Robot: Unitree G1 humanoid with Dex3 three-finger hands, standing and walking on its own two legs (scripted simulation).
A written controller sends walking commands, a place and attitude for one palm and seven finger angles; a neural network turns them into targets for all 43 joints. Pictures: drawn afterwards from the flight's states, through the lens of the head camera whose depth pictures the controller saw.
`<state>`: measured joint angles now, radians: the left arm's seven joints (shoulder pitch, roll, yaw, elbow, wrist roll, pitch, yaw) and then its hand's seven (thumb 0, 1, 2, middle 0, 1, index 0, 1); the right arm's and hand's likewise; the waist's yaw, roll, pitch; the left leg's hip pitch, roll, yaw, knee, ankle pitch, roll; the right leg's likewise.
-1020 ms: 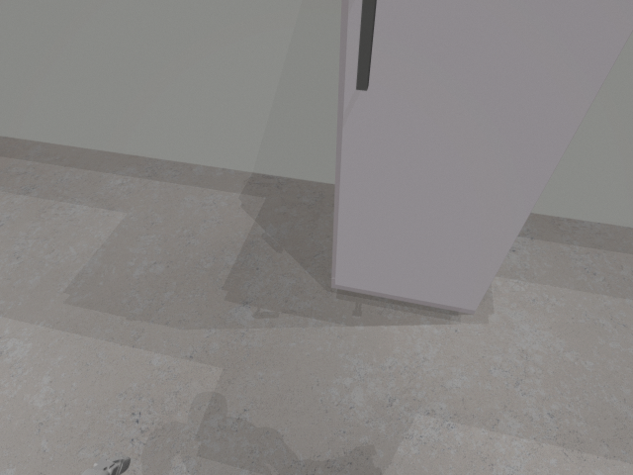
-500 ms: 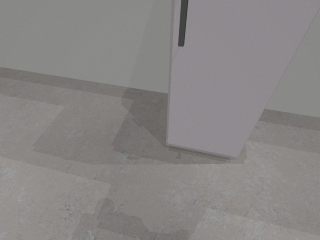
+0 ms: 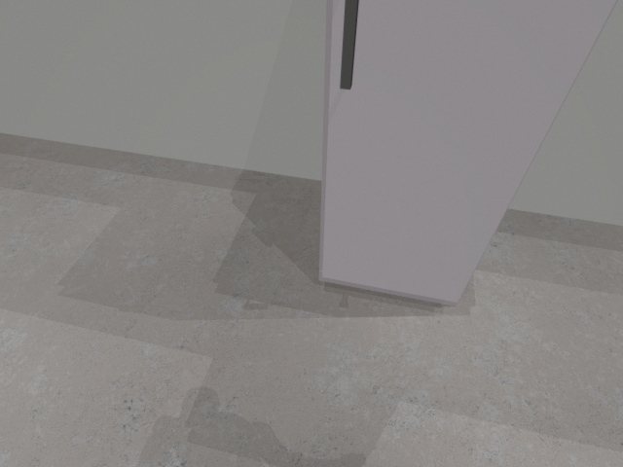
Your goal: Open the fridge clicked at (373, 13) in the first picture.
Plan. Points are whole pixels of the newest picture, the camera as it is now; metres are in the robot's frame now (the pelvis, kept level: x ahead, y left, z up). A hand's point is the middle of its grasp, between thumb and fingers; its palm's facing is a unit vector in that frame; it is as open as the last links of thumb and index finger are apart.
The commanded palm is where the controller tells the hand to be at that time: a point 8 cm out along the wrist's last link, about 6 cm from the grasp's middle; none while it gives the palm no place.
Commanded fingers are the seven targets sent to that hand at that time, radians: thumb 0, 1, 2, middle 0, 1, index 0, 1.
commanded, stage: look at it before walking up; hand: left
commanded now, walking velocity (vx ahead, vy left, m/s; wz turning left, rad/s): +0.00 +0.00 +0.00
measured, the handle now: (352, 16) +0.85 -0.03 +0.23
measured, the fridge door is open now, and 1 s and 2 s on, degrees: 0 0 0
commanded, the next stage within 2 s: turn to face it in 0.42 s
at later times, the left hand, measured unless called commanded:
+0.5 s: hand out of the picture +0.08 +0.25 -0.15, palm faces -0.02 -0.94 -0.34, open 7.4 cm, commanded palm none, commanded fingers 0.00 0.90 0.90 -0.20 -0.30 -0.20 -0.30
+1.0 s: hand out of the picture +0.06 +0.20 -0.18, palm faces -0.11 -0.96 -0.24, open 7.4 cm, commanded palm none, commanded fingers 0.00 0.90 0.90 -0.20 -0.30 -0.20 -0.30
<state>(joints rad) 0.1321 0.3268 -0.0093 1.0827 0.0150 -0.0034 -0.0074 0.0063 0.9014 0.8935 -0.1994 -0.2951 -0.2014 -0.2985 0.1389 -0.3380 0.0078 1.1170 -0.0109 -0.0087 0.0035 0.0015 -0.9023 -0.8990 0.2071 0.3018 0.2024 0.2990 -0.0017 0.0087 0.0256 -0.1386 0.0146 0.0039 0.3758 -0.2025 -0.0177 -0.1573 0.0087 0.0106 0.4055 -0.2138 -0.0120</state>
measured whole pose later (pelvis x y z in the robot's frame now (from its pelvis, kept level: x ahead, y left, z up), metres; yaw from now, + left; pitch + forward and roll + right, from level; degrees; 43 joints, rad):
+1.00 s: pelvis -0.01 +0.00 -0.01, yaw -6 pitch -1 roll +1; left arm 0.21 0.22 0.00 1.00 0.02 0.04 0.00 0.01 0.90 0.89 -0.20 -0.29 -0.20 -0.30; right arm 0.18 -0.22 -0.01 1.05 -0.01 0.02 -0.01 0.00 -0.90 -0.90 0.21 0.30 0.20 0.30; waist 0.00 0.01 0.05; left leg -0.22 0.05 0.09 0.53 -0.29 -0.02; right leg -0.28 0.04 0.10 0.56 -0.27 -0.01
